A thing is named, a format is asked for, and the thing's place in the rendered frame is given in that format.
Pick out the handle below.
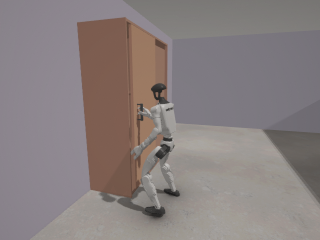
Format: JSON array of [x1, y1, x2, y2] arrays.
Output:
[[137, 103, 143, 121]]

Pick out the left robot foot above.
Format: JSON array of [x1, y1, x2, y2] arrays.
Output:
[[145, 205, 166, 215]]

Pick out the robot left forearm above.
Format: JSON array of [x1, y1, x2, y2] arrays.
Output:
[[139, 128, 159, 150]]

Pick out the wardrobe door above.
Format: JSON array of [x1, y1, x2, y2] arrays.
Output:
[[155, 40, 165, 147], [128, 24, 156, 189]]

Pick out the right robot hand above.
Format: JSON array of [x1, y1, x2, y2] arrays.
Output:
[[138, 107, 150, 117]]

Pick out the left robot upper arm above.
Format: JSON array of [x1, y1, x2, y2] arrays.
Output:
[[150, 105, 162, 135]]

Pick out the robot foot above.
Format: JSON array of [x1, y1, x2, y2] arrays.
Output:
[[164, 188, 180, 197], [145, 205, 166, 215]]

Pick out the left robot hand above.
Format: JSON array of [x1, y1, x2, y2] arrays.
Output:
[[130, 146, 143, 160]]

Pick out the right robot foot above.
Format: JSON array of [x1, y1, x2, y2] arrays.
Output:
[[164, 188, 180, 197]]

